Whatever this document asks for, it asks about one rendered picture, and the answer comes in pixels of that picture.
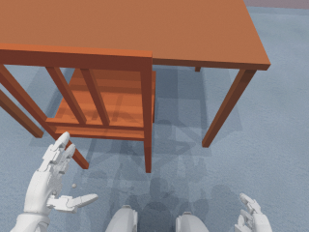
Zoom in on right robot thigh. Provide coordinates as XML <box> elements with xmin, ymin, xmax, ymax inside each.
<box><xmin>175</xmin><ymin>215</ymin><xmax>210</xmax><ymax>232</ymax></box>

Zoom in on left robot thigh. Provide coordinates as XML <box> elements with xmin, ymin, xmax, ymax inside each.
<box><xmin>105</xmin><ymin>208</ymin><xmax>138</xmax><ymax>232</ymax></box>

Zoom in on left robot forearm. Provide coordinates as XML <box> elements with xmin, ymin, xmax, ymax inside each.
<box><xmin>10</xmin><ymin>212</ymin><xmax>50</xmax><ymax>232</ymax></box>

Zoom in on chair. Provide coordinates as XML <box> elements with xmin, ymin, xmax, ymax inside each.
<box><xmin>0</xmin><ymin>43</ymin><xmax>156</xmax><ymax>173</ymax></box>

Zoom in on robot thigh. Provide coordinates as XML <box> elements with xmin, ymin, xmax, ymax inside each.
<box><xmin>105</xmin><ymin>208</ymin><xmax>138</xmax><ymax>232</ymax></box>
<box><xmin>175</xmin><ymin>215</ymin><xmax>210</xmax><ymax>232</ymax></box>

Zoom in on left robot hand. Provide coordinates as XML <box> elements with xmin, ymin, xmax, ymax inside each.
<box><xmin>23</xmin><ymin>131</ymin><xmax>98</xmax><ymax>216</ymax></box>

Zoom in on right robot hand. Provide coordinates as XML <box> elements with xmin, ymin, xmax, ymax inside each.
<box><xmin>235</xmin><ymin>193</ymin><xmax>272</xmax><ymax>232</ymax></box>

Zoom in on table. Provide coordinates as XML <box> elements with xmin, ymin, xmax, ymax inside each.
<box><xmin>0</xmin><ymin>0</ymin><xmax>271</xmax><ymax>148</ymax></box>

